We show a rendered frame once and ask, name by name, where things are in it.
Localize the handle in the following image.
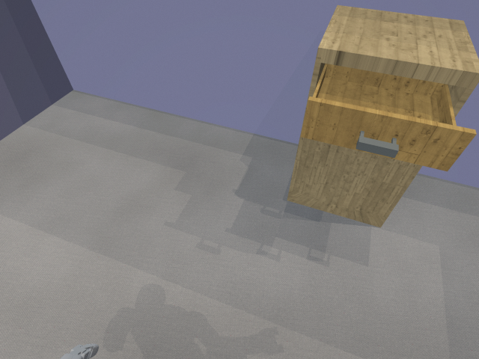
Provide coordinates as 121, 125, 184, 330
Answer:
356, 131, 399, 158

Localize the left robot hand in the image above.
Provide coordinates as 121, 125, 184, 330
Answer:
61, 344, 99, 359

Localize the drawer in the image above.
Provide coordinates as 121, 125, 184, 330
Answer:
301, 64, 477, 171

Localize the cabinet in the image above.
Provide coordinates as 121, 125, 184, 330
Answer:
287, 5, 479, 228

